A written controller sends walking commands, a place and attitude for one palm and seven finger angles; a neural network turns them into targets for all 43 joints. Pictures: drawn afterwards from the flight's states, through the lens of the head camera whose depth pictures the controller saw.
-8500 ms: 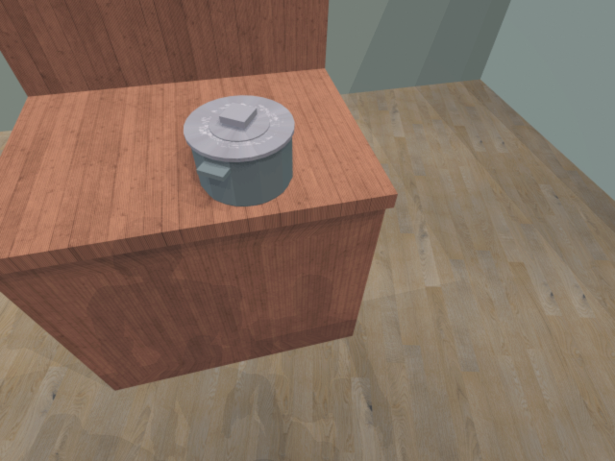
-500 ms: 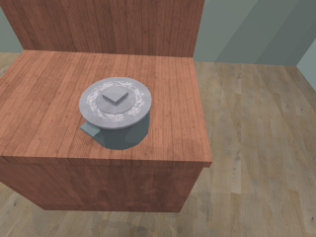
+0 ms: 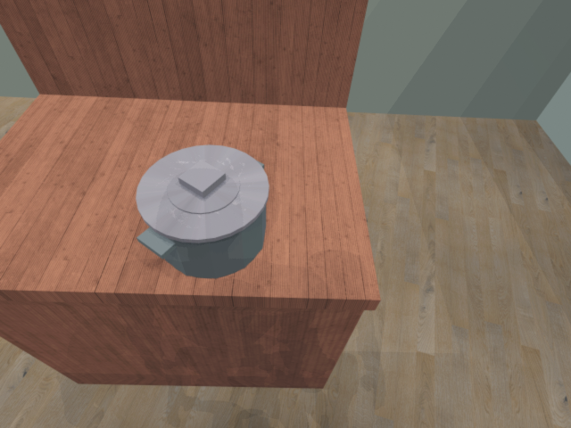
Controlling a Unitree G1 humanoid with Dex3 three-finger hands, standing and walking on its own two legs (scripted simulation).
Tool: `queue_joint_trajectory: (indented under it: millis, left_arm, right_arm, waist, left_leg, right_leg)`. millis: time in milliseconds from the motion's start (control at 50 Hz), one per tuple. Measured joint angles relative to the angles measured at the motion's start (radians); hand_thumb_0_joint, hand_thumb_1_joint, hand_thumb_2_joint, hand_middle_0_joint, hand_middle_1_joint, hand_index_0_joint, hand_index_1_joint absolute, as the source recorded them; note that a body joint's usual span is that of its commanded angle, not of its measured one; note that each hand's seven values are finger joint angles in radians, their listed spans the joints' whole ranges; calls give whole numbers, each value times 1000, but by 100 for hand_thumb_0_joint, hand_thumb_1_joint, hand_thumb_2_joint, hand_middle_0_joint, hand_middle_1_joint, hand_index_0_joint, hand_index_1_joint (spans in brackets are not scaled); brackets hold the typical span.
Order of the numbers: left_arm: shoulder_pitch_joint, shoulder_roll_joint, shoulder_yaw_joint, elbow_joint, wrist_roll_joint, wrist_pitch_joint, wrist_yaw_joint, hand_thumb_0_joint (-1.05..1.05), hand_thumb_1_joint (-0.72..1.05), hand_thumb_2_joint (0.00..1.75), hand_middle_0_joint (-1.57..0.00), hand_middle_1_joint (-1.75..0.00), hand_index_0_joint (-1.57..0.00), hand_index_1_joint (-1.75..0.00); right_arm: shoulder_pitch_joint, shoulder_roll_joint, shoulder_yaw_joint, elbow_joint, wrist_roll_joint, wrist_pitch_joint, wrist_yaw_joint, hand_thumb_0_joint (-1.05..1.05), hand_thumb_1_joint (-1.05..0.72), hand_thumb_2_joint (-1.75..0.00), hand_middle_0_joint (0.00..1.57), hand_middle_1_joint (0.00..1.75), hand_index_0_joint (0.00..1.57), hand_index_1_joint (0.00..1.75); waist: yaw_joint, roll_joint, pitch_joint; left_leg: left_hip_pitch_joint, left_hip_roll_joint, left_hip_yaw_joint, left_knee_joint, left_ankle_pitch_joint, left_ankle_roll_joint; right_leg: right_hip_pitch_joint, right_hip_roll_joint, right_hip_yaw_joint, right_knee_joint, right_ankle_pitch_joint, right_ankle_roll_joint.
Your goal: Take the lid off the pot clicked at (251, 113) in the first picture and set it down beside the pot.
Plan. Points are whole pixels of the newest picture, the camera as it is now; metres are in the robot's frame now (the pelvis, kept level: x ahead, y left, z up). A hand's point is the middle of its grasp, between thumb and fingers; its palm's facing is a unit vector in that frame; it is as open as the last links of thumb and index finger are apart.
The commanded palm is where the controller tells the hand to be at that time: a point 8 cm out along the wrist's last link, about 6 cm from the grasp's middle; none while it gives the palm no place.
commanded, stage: look again from close up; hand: left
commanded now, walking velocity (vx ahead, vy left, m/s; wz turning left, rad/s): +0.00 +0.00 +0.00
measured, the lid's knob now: (202, 178) +0.44 +0.16 +0.10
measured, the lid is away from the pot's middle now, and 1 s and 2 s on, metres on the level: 0.00 0.00 0.00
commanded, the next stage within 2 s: lift the closed hand beside the body in 0.20 s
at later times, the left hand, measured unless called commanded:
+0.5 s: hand out of the picture +0.12 +0.19 -0.09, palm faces +0.12 -0.93 -0.35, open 6.5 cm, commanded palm +0.07 +0.23 -0.04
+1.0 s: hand out of the picture +0.10 +0.19 -0.02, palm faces +0.29 -0.89 -0.35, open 3.0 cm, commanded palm +0.05 +0.23 +0.03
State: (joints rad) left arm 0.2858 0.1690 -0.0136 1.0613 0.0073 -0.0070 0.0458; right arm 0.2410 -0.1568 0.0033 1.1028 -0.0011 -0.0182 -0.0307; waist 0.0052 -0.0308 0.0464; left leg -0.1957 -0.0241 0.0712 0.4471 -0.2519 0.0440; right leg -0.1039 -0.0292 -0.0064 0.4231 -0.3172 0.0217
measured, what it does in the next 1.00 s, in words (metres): stands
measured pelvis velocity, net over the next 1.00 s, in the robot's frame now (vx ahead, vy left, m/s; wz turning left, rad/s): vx -0.02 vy -0.04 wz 0.06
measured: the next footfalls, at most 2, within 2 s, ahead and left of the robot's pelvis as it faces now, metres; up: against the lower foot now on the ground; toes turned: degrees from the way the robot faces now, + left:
none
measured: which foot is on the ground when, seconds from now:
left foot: down 0.00-1.00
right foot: down 0.00-1.00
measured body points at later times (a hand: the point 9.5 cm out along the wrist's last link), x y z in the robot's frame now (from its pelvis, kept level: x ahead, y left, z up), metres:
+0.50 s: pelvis -0.02 -0.01 +0.00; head +0.01 -0.03 +0.45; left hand +0.12 +0.24 -0.06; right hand +0.08 -0.25 -0.14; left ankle -0.01 +0.09 -0.74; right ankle -0.06 -0.13 -0.74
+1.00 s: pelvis -0.02 -0.04 +0.00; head +0.00 -0.06 +0.45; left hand +0.08 +0.23 +0.01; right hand +0.19 -0.26 -0.09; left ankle -0.01 +0.09 -0.74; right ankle -0.06 -0.13 -0.74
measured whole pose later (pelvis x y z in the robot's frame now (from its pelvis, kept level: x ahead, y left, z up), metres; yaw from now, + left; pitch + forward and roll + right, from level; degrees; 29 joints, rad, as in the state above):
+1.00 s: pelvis -0.02 -0.04 +0.00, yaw +3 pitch +0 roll +0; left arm 0.62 0.24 0.10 -0.05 -0.05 0.00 0.09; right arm 0.16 -0.22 0.01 0.62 0.01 -0.06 -0.06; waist 0.05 0.04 0.02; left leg -0.24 0.02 -0.01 0.45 -0.22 -0.01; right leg -0.13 0.02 -0.08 0.43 -0.31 -0.04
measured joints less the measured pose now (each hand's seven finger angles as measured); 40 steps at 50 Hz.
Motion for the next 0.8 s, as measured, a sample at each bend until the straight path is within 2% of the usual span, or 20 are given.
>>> queue_joint_trajectory:
  millis: [320,340,380,420,440,500,560,600,660,740,800]
  left_arm:
    - [15,-8,-8,19,-3,-3,-3,0,91,90,-20,-30,-20,-30]
    - [40,-4,-17,-86,-37,34,1,0,91,90,-20,-30,-20,-30]
    - [104,25,-30,-370,-66,64,56,2,94,90,-21,-31,-22,-31]
    - [123,39,-22,-562,-64,56,93,3,95,90,-24,-34,-24,-34]
    - [117,40,-17,-617,-49,46,107,3,95,90,-26,-36,-26,-36]
    - [66,28,0,-674,0,19,106,2,95,90,-33,-44,-33,-45]
    - [91,10,33,-763,6,15,71,1,93,90,-42,-55,-43,-55]
    - [166,9,45,-876,-8,9,51,1,92,90,-50,-63,-50,-64]
    - [245,30,58,-971,-17,-10,46,1,91,90,-62,-76,-63,-77]
    - [245,56,83,-948,-29,-1,54,1,90,90,-79,-95,-80,-95]
    - [266,71,85,-1003,-43,15,60,1,90,90,-92,-109,-92,-109]
  right_arm:
    - [11,6,2,12,-4,1,2,1,-92,-90,20,30,20,30]
    - [28,2,2,-25,11,-10,7,1,-92,-90,20,30,20,30]
    - [70,-13,8,-99,43,-97,1,1,-92,-90,20,30,20,30]
    - [74,-37,5,-137,53,-162,1,2,-92,-90,20,30,20,30]
    - [62,-51,4,-154,48,-179,8,2,-92,-90,20,30,20,30]
    - [-4,-78,-15,-225,28,-174,43,2,-91,-90,20,30,20,30]
    - [-74,-74,-34,-309,16,-136,62,2,-91,-90,20,30,20,30]
    - [-91,-69,-39,-371,16,-120,61,1,-91,-90,20,30,20,30]
    - [-100,-78,-39,-445,21,-94,39,1,-91,-90,20,30,20,30]
    - [-124,-107,-34,-498,25,-62,6,1,-90,-90,20,30,20,30]
    - [-121,-118,-27,-517,18,-64,-13,1,-90,-90,20,30,20,30]
  waist:
    - [1,0,9]
    - [0,0,14]
    - [11,11,23]
    - [11,33,13]
    - [1,46,4]
    - [-34,73,-24]
    - [-49,68,-39]
    - [-44,54,-51]
    - [-23,43,-61]
    - [7,53,-37]
    - [32,62,-23]
  left_leg:
    - [9,1,3,-18,13,-2]
    - [0,-5,1,-15,15,-3]
    - [-9,-14,-9,-14,22,-8]
    - [-10,-21,-20,-33,39,-10]
    - [-14,-23,-27,-38,48,-8]
    - [-66,-20,-44,-18,59,-6]
    - [-103,-1,-41,3,59,-16]
    - [-110,12,-41,13,56,-25]
    - [-112,26,-57,34,46,-37]
    - [-115,38,-83,60,37,-47]
    - [-94,41,-88,48,41,-52]
  right_leg:
    - [0,1,3,-3,8,-8]
    - [-14,-5,0,17,0,-9]
    - [-26,-13,-10,35,-9,-15]
    - [-26,-18,-21,26,-1,-14]
    - [-28,-20,-28,19,5,-12]
    - [-70,-16,-46,32,12,-9]
    - [-110,2,-42,50,17,-20]
    - [-116,14,-41,55,17,-28]
    - [-103,30,-55,53,15,-40]
    - [-85,45,-80,49,14,-52]
    - [-62,49,-84,35,18,-57]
